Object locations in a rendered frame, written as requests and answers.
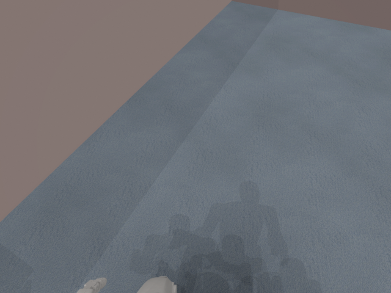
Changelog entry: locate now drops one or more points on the left robot thigh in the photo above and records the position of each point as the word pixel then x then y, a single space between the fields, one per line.
pixel 158 285

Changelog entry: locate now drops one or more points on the robot left hand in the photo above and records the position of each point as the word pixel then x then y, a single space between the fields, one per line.
pixel 93 286

